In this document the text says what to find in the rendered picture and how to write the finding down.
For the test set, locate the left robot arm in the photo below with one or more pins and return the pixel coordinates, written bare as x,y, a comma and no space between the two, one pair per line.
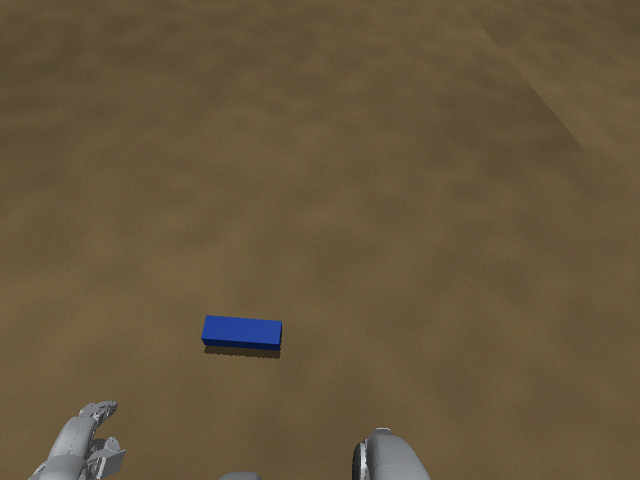
62,467

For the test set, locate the carton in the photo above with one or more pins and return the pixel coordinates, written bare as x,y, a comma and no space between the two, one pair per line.
242,333

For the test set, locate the left robot hand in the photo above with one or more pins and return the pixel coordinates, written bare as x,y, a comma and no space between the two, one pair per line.
103,457

